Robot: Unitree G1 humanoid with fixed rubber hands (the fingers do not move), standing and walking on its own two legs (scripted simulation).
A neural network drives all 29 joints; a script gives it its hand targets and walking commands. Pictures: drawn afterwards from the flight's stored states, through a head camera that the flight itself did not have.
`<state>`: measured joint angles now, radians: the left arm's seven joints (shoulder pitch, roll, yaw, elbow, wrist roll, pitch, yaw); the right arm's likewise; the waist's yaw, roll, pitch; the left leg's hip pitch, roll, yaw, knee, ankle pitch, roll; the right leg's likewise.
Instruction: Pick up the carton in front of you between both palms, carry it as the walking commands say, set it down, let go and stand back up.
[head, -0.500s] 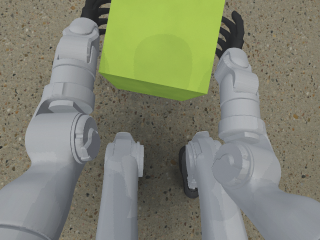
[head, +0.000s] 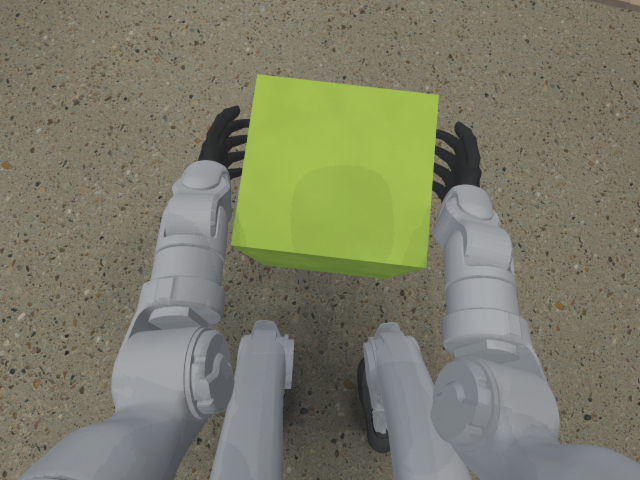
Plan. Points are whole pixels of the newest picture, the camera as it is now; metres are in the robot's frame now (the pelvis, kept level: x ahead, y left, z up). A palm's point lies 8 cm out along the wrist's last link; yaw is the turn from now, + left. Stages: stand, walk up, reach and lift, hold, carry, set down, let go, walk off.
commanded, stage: reach and lift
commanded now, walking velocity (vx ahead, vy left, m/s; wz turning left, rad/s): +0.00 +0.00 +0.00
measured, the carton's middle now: (333, 196) +0.46 +0.01 -0.13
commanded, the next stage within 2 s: hold in 1.92 s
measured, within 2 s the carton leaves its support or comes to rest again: neither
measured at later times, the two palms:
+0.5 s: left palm (179, 158) +0.41 +0.15 +0.10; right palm (552, 164) +0.41 -0.15 +0.12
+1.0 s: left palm (89, 123) +0.36 +0.14 +0.24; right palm out of the picture +0.38 -0.15 +0.25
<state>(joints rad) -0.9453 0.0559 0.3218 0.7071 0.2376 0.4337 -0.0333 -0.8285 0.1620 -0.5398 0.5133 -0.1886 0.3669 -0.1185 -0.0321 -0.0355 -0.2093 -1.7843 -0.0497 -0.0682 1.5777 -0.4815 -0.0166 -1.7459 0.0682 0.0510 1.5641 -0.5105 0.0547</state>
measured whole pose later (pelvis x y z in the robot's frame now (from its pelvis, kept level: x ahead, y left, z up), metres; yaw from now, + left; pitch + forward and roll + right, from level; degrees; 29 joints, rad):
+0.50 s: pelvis +0.04 -0.01 +0.13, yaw +1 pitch +23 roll +0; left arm -0.54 -0.08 0.32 0.57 0.25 0.41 0.00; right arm -0.52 0.19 -0.44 0.51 -0.22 0.35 -0.06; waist -0.02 -0.03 -0.19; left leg -1.07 -0.04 -0.06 1.06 -0.39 -0.01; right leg -1.05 0.05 0.08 1.07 -0.42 0.03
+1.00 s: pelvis +0.07 -0.01 +0.22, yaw +2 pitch -1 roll +0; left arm -0.28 -0.16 0.26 0.39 0.29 0.61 0.01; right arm -0.32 0.17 -0.31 0.42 -0.29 0.55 -0.02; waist 0.00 -0.01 -0.06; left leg -0.25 -0.02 -0.07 0.48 -0.22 -0.01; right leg -0.23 0.03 0.08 0.50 -0.25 0.00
